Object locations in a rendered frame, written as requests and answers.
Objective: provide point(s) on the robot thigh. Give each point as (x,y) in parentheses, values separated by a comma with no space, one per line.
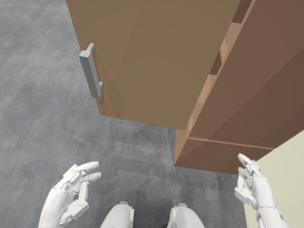
(120,216)
(184,217)

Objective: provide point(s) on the robot right thigh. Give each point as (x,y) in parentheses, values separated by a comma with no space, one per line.
(184,217)

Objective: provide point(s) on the right robot hand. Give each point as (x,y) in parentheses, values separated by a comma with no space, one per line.
(262,194)

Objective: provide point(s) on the handle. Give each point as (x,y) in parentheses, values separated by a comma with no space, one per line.
(90,72)

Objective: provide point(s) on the robot right forearm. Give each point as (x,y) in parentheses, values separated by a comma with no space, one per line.
(268,217)

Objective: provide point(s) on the robot left thigh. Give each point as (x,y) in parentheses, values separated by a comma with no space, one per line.
(120,216)

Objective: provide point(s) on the cupboard door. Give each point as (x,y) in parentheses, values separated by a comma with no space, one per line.
(152,56)

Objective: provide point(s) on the left robot hand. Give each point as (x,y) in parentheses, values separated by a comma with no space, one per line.
(60,198)

